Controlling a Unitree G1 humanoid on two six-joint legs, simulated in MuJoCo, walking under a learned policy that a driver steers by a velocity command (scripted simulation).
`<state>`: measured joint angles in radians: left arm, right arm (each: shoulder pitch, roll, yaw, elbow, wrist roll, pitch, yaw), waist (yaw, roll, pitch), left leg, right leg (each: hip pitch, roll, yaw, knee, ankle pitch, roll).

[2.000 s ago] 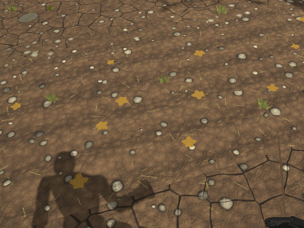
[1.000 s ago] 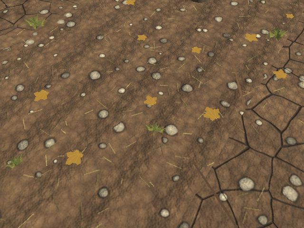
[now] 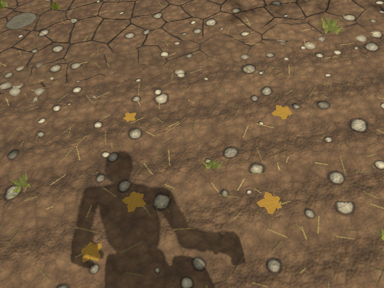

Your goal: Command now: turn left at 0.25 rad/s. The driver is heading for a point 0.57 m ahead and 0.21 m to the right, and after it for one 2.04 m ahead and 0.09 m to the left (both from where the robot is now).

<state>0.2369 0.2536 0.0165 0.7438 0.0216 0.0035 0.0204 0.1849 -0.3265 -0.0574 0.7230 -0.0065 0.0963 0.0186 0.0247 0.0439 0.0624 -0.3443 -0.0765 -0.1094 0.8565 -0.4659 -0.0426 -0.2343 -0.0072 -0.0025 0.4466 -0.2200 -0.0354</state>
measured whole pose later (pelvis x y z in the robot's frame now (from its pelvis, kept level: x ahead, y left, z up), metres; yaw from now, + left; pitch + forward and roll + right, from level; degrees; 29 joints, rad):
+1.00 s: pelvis +0.39 -0.29 -0.01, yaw -31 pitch +1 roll +0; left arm 0.45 0.25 0.03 0.84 0.00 -0.09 -0.02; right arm 0.11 -0.28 0.00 0.73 -0.03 -0.04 0.05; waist 0.04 0.05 0.04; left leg -0.80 0.13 0.06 0.86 0.02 0.03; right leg 0.09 0.18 0.03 0.20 -0.29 -0.17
